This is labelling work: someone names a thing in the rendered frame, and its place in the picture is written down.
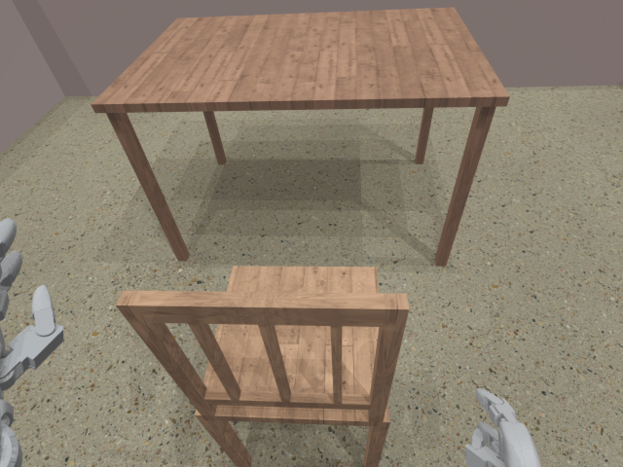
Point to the robot left forearm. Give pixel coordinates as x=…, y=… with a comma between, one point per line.
x=10, y=450

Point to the robot left hand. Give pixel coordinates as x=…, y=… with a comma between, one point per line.
x=31, y=347

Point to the chair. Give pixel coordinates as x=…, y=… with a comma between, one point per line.
x=307, y=345

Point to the robot right hand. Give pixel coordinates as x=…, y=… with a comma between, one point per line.
x=511, y=446

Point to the table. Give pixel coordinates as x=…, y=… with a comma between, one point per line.
x=410, y=58

